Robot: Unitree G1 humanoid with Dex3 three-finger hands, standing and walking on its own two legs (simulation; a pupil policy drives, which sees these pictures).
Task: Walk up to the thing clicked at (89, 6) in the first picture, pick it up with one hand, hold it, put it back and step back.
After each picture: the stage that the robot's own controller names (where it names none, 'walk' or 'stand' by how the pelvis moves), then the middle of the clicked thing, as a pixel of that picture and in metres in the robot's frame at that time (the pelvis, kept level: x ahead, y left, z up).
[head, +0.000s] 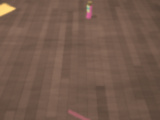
stand; (89, 10) +2.17 -0.15 -0.65
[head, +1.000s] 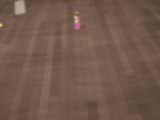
walk; (77, 20) +2.03 +0.17 -0.64
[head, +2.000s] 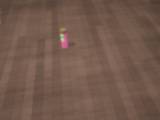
walk; (63, 38) +1.45 +0.27 -0.65
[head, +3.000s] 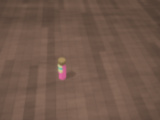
walk; (62, 69) +1.00 +0.17 -0.63
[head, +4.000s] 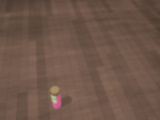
walk; (56, 97) +0.67 +0.18 -0.64
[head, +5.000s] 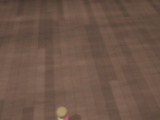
stand; (63, 118) +0.48 +0.15 -0.64
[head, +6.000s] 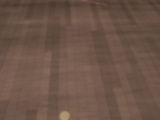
stand; out of the picture +0.48 +0.12 -0.65
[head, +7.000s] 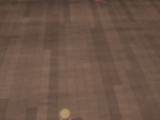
stand; out of the picture +0.48 +0.13 -0.65
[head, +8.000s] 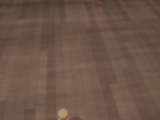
stand; out of the picture +0.50 +0.14 -0.66
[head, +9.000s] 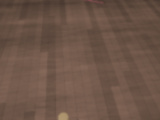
stand; out of the picture +0.46 +0.14 -0.65
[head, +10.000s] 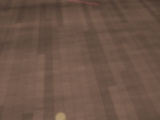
stand; out of the picture +0.48 +0.16 -0.66
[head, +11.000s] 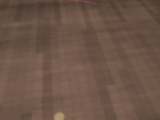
stand; out of the picture +0.47 +0.16 -0.66
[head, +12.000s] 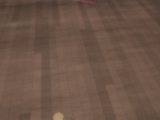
go down; out of the picture +0.47 +0.16 -0.66
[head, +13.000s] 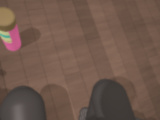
go down; (9, 32) +0.55 +0.23 -0.25
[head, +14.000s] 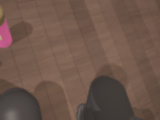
close in; out of the picture +0.54 +0.24 -0.23
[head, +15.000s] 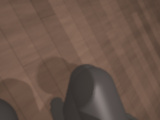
close in; out of the picture +0.53 +0.29 -0.17
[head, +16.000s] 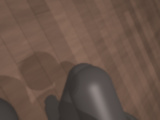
lift; out of the picture +0.51 +0.29 -0.17
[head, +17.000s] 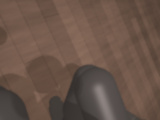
lift; out of the picture +0.46 +0.23 -0.17
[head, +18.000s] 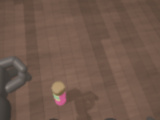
lift; (59, 94) +0.45 +0.12 -0.46
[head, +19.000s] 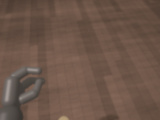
hold; out of the picture +0.40 +0.11 -0.61
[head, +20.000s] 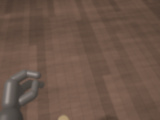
hold; out of the picture +0.41 +0.11 -0.61
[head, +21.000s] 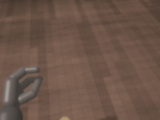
stand; out of the picture +0.42 +0.11 -0.61
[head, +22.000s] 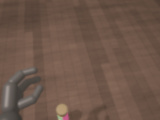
stand; (62, 115) +0.43 +0.11 -0.59
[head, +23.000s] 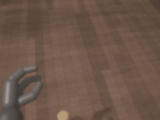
stand; out of the picture +0.41 +0.11 -0.61
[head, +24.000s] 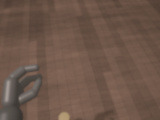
close; out of the picture +0.41 +0.11 -0.61
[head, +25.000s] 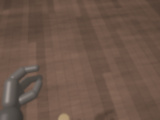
close; out of the picture +0.40 +0.11 -0.61
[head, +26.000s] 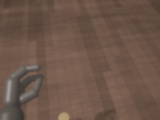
close; out of the picture +0.41 +0.11 -0.61
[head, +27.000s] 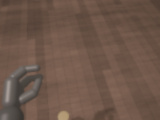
close; out of the picture +0.41 +0.11 -0.60
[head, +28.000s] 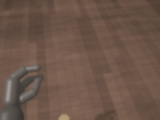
close; out of the picture +0.40 +0.11 -0.61
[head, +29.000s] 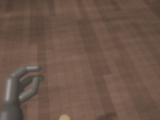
close; out of the picture +0.41 +0.11 -0.61
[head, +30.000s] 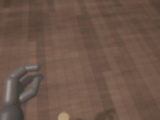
close; out of the picture +0.41 +0.11 -0.61
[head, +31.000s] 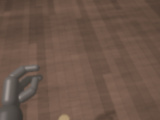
close; out of the picture +0.41 +0.11 -0.61
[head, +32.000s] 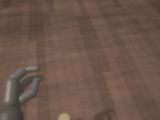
close; out of the picture +0.40 +0.11 -0.61
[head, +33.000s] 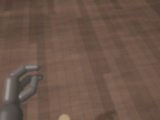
close; out of the picture +0.41 +0.11 -0.61
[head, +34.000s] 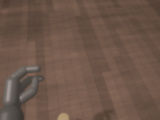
close; out of the picture +0.41 +0.11 -0.61
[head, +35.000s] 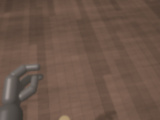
close; out of the picture +0.40 +0.11 -0.61
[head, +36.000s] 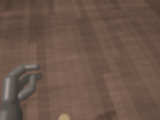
close; out of the picture +0.41 +0.11 -0.61
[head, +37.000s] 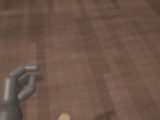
close; out of the picture +0.41 +0.11 -0.61
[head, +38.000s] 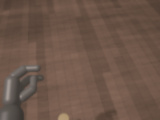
close; out of the picture +0.41 +0.11 -0.61
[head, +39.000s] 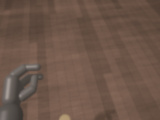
close; out of the picture +0.40 +0.10 -0.61
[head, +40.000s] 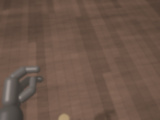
close; out of the picture +0.40 +0.11 -0.61
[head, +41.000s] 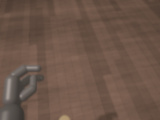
close; out of the picture +0.41 +0.11 -0.61
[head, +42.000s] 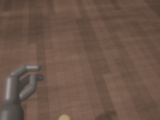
close; out of the picture +0.40 +0.11 -0.61
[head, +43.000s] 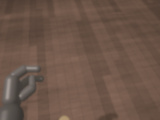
close; out of the picture +0.41 +0.11 -0.61
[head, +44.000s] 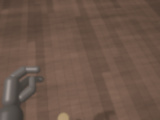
close; out of the picture +0.41 +0.11 -0.61
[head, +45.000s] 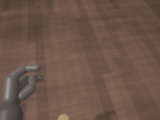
close; out of the picture +0.41 +0.11 -0.61
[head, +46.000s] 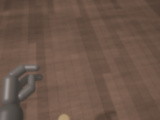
close; out of the picture +0.41 +0.11 -0.61
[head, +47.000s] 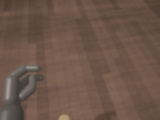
close; out of the picture +0.41 +0.11 -0.61
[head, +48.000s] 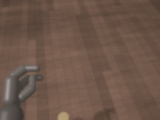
close; out of the picture +0.41 +0.11 -0.61
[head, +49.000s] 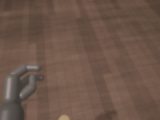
close; out of the picture +0.40 +0.11 -0.61
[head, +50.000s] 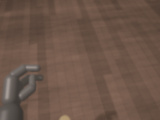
close; out of the picture +0.40 +0.11 -0.61
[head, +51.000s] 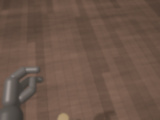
close; out of the picture +0.41 +0.11 -0.61
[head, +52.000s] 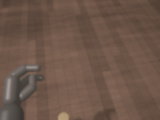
close; out of the picture +0.41 +0.11 -0.61
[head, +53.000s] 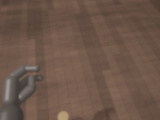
close; out of the picture +0.41 +0.11 -0.61
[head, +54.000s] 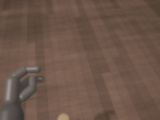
close; out of the picture +0.41 +0.11 -0.61
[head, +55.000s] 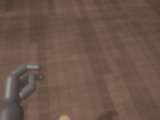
close; out of the picture +0.40 +0.11 -0.61
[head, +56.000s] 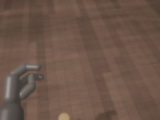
close; out of the picture +0.41 +0.11 -0.61
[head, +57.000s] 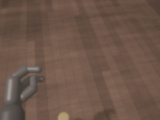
close; out of the picture +0.41 +0.11 -0.61
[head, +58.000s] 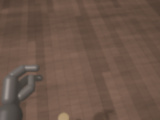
close; out of the picture +0.41 +0.11 -0.61
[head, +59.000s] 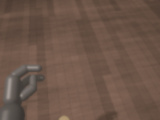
close; out of the picture +0.40 +0.11 -0.61
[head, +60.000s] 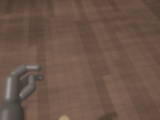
close; out of the picture +0.41 +0.11 -0.61
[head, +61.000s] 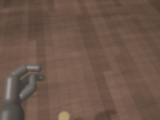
close; out of the picture +0.41 +0.11 -0.60
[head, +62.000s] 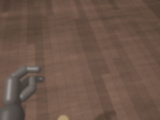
close; out of the picture +0.41 +0.11 -0.61
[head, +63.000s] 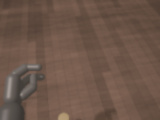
close; out of the picture +0.41 +0.11 -0.61
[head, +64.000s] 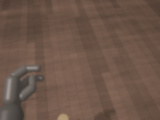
close; out of the picture +0.41 +0.11 -0.61
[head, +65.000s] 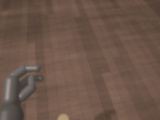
close; out of the picture +0.41 +0.11 -0.61
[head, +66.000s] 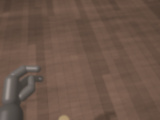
close; out of the picture +0.41 +0.11 -0.61
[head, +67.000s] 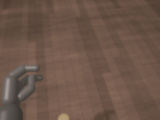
close; out of the picture +0.40 +0.11 -0.61
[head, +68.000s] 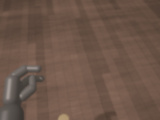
close; out of the picture +0.41 +0.11 -0.61
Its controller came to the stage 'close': yes
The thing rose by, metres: 0.01
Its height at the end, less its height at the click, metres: +0.00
